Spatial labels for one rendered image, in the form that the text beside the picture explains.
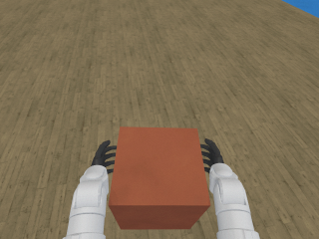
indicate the left robot hand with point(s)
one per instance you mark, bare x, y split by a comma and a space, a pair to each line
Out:
101, 156

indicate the right robot forearm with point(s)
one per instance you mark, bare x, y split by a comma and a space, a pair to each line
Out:
231, 205

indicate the carton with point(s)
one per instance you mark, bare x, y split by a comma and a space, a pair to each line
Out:
159, 180

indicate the right robot hand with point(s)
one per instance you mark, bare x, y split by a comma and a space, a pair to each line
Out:
213, 154

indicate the left robot forearm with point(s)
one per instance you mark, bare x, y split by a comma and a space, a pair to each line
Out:
88, 209

